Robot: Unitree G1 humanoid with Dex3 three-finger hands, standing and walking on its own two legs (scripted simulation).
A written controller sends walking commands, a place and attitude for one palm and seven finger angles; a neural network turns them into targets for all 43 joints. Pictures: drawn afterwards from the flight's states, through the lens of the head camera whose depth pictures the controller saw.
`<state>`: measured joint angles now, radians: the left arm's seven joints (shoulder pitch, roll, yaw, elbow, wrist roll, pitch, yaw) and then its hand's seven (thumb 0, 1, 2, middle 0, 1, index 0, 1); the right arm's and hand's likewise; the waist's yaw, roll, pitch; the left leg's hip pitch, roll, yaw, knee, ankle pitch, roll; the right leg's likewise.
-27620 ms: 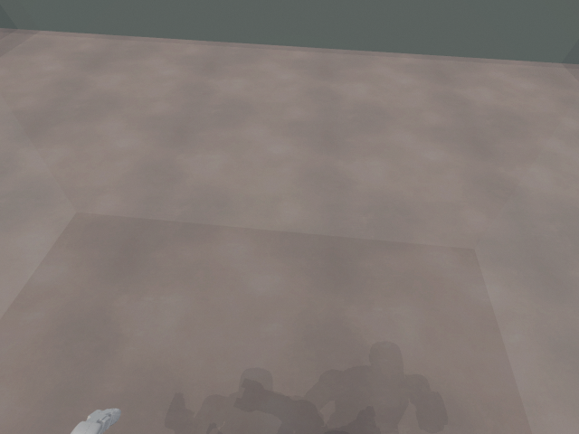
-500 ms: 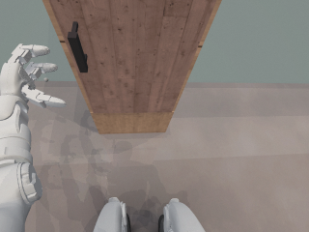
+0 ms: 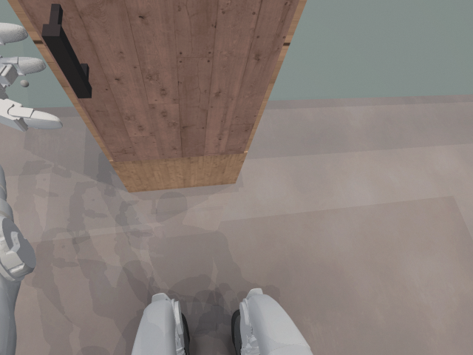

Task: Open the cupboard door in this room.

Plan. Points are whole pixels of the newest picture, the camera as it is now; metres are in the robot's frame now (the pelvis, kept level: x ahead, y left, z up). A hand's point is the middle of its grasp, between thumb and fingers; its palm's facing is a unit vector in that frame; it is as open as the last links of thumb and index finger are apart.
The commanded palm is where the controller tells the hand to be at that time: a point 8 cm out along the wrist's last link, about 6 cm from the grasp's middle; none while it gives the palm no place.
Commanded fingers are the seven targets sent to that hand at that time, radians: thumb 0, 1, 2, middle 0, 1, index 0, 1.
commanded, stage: move the hooked fingers beside the handle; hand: left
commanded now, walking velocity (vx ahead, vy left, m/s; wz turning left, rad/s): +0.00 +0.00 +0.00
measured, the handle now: (71, 55) +0.56 +0.20 +0.07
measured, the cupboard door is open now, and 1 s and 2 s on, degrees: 0 0 0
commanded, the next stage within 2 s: slide the fingers in behind the handle in 0.62 s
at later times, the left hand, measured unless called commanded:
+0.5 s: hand (27, 84) +0.52 +0.26 +0.07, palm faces +0.05 -1.00 +0.00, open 14.0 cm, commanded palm +0.50 +0.29 +0.07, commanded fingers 0.00 -0.50 0.30 -0.30 -1.20 -0.30 -1.20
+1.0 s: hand (40, 89) +0.51 +0.24 +0.06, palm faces +0.04 -1.00 +0.02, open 14.0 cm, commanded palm +0.49 +0.27 +0.07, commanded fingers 0.00 -0.50 0.30 -0.30 -1.20 -0.30 -1.20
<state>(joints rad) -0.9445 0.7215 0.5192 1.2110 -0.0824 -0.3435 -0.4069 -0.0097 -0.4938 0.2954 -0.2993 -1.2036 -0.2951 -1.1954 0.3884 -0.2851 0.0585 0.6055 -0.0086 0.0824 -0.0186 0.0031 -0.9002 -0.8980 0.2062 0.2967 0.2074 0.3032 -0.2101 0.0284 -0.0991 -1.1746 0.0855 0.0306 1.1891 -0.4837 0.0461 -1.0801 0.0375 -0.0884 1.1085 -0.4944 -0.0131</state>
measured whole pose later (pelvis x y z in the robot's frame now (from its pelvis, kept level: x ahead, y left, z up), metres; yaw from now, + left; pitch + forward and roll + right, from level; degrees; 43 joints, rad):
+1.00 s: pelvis +0.00 +0.01 +0.00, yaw +1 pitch +26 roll -5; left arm -0.93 0.61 0.45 1.19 -0.10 -0.38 -0.34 -0.01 -0.50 0.30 -0.30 -1.20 -0.30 -1.20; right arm 0.38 -0.28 0.05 0.62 -0.02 0.08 -0.01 0.00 -0.90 -0.90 0.21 0.30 0.21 0.30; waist -0.20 0.02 -0.11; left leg -1.15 0.07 0.03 1.18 -0.48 0.05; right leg -1.05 0.03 -0.09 1.09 -0.49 -0.01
